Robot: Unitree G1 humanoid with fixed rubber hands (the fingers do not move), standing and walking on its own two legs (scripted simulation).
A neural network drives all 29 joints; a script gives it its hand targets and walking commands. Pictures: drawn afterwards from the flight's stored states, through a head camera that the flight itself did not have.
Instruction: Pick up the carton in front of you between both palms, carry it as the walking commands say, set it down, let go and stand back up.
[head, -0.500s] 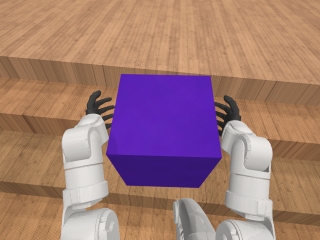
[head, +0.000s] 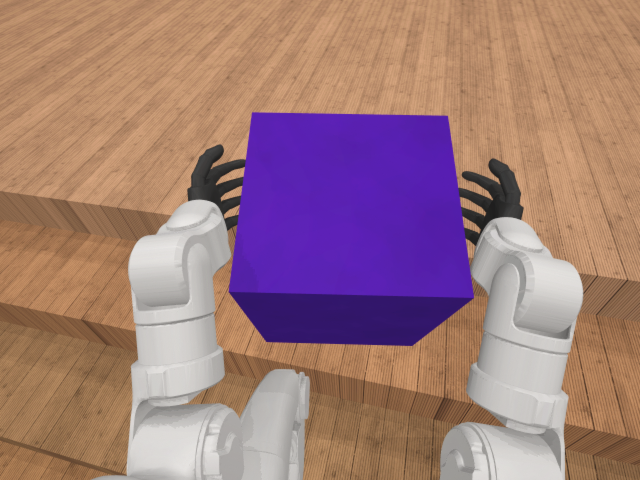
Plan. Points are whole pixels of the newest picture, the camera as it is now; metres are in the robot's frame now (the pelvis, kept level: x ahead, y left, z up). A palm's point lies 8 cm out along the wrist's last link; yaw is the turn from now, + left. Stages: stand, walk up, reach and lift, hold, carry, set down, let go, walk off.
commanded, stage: carry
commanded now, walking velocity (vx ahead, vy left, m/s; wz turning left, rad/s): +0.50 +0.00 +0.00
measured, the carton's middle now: (343, 245) +0.36 +0.02 +0.11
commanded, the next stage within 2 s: none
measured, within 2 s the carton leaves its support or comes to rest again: neither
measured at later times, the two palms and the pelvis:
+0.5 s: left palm out of the picture +0.66 +0.10 +0.30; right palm out of the picture +0.63 -0.20 +0.31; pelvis +0.30 -0.03 +0.15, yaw -1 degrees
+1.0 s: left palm out of the picture +0.96 +0.05 +0.51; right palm out of the picture +0.97 -0.25 +0.48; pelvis +0.61 -0.10 +0.32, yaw -1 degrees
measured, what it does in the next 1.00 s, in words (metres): climbs: left foot 0.16 m higher, then right foot 0.16 m higher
